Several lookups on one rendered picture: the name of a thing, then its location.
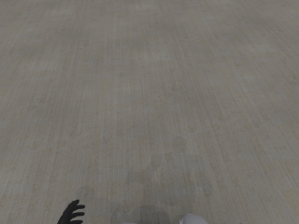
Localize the left robot hand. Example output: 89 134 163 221
57 200 85 224

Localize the robot right thigh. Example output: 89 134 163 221
179 215 207 224

